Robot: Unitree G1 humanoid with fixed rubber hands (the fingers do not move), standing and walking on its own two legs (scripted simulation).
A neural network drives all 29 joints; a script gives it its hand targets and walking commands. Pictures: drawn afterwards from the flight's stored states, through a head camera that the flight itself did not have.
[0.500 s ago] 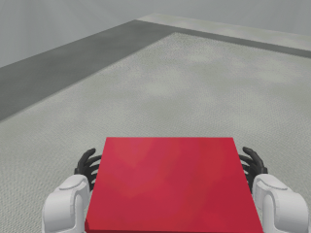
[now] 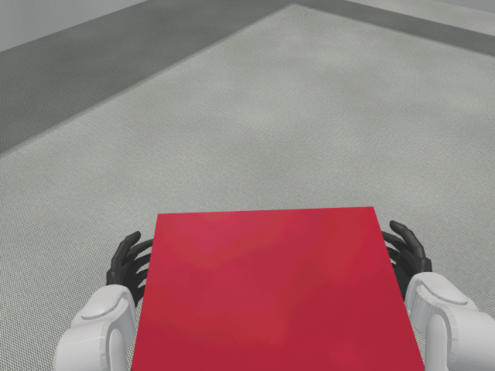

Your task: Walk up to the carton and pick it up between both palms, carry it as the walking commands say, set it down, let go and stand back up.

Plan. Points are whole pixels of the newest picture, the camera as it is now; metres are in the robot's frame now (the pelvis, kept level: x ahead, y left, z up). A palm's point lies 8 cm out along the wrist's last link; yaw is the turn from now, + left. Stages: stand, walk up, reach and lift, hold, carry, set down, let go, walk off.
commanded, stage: carry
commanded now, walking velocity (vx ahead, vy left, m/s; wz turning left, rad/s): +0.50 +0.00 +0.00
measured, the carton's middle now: (267, 307) +0.24 +0.01 -0.01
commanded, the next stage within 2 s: none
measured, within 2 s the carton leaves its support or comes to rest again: neither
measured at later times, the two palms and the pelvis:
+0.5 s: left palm (190, 132) +0.56 +0.17 +0.07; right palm (377, 132) +0.58 -0.22 +0.07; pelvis +0.32 -0.03 -0.01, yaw +3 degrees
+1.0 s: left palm (196, 58) +0.87 +0.21 +0.07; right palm (340, 62) +0.86 -0.18 +0.08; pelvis +0.61 +0.02 +0.01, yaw -1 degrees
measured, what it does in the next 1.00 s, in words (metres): walks ahead: right foot, then left foot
